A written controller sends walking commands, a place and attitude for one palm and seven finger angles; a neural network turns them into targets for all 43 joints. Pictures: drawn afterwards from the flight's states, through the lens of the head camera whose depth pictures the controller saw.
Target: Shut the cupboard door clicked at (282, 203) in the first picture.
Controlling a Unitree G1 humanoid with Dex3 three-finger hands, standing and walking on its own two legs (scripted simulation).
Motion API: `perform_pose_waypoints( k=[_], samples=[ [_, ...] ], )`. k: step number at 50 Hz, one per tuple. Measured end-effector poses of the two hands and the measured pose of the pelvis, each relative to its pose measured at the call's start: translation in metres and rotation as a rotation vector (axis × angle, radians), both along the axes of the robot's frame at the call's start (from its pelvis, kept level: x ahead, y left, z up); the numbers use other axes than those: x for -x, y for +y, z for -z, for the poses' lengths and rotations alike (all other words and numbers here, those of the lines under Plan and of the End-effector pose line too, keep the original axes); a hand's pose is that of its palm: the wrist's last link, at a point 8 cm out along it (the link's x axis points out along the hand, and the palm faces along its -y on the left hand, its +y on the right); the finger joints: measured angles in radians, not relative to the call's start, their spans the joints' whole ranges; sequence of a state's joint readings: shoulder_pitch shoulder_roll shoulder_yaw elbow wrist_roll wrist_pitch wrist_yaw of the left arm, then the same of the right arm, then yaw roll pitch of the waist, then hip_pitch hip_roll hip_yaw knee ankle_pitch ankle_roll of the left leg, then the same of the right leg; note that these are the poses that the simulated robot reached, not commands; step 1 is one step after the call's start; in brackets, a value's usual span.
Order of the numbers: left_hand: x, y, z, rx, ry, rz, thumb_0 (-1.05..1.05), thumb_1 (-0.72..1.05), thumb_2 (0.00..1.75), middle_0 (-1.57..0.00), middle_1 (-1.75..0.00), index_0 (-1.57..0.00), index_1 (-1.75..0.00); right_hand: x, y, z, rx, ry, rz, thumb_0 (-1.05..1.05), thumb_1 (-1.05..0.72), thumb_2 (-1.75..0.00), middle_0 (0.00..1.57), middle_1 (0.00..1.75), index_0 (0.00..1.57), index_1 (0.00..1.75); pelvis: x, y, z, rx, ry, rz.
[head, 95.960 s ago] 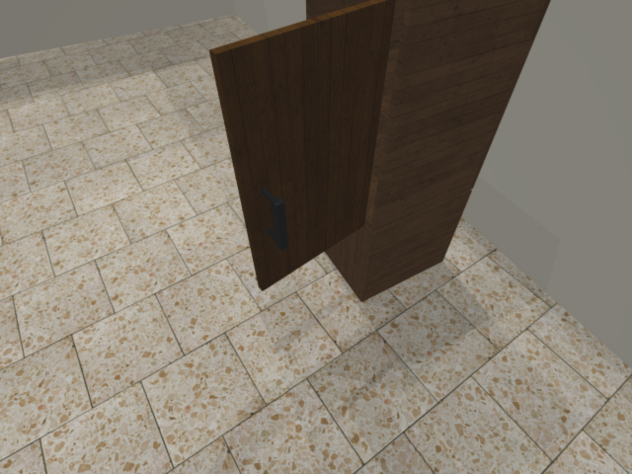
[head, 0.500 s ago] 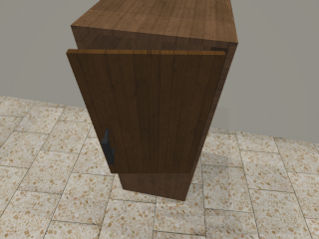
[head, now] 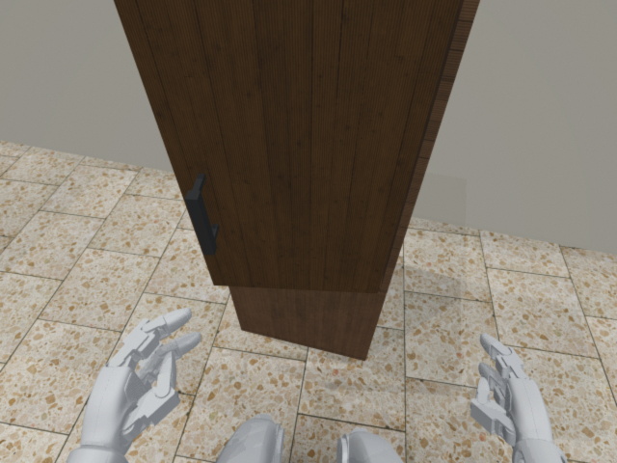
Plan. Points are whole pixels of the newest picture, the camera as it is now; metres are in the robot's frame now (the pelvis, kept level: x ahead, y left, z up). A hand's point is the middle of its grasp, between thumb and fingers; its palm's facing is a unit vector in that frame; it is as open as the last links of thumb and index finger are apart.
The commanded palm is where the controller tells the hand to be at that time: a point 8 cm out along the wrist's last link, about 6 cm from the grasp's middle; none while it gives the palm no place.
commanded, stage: raise the hand and make a fist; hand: left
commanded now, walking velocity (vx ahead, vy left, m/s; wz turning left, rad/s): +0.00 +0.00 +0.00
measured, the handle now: (205, 215) +0.47 +0.20 +0.03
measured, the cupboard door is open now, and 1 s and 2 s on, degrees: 11 11 11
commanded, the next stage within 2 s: bring the fist close to the handle in 1.50 s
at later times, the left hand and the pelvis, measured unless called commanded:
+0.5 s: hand (149, 356) +0.23 +0.21 +0.05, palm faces +0.03 -1.00 -0.02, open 3.8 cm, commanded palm +0.20 +0.26 +0.05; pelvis +0.02 +0.03 +0.00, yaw -1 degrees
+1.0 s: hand (126, 350) +0.24 +0.24 +0.05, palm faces +0.02 -1.00 -0.03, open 3.1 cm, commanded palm +0.22 +0.29 +0.05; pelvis +0.02 +0.05 +0.00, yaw +0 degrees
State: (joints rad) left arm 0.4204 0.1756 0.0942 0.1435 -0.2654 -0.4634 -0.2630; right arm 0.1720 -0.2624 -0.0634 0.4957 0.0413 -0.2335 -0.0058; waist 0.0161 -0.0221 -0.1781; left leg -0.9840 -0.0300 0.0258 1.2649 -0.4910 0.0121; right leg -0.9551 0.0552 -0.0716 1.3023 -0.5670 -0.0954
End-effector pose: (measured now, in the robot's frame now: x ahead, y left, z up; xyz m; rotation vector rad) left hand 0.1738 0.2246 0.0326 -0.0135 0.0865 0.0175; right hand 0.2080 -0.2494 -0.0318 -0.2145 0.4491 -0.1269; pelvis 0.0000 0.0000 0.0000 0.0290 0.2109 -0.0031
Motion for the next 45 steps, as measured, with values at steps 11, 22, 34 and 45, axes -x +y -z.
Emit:
perform_pose_waypoints(
  k=[11,22,34,45],
  samples=[
    [-0.007,0.014,-0.018,-0.07,-0.094,-0.011,0.02,0.9,0.9,-0.61,-0.75,-0.61,-0.75,-0.008,0.038,0.038,-0.023,0.114,-0.089,0.02,-0.91,-0.9,0.2,0.3,0.2,0.3,-0.008,0.001,0.009,0.06,0.076,-0.035],
    [-0.036,0.031,-0.018,-0.036,-0.011,-0.013,0.02,0.9,0.9,-0.81,-0.97,-0.81,-0.97,0.03,0.044,0.049,-0.04,0.273,0.039,0.02,-0.9,-0.9,0.21,0.3,0.2,0.3,-0.021,0.024,-0.002,0.058,0.105,-0.006],
    [-0.034,0.048,-0.015,-0.04,-0.051,-0.003,0.02,0.9,0.9,-1.04,-1.21,-1.03,-1.21,0.012,0.057,0.036,0.034,0.237,0.007,0.02,-0.91,-0.9,0.2,0.3,0.2,0.3,-0.021,0.047,0.003,0.085,0.114,-0.011],
    [-0.038,0.061,-0.015,-0.039,-0.05,-0.003,0.02,0.9,0.9,-1.23,-1.42,-1.23,-1.41,-0.004,0.082,0.025,0.023,0.206,-0.06,0.02,-0.9,-0.9,0.21,0.3,0.2,0.3,-0.02,0.052,0.0,0.1,0.111,-0.021]
  ],
)
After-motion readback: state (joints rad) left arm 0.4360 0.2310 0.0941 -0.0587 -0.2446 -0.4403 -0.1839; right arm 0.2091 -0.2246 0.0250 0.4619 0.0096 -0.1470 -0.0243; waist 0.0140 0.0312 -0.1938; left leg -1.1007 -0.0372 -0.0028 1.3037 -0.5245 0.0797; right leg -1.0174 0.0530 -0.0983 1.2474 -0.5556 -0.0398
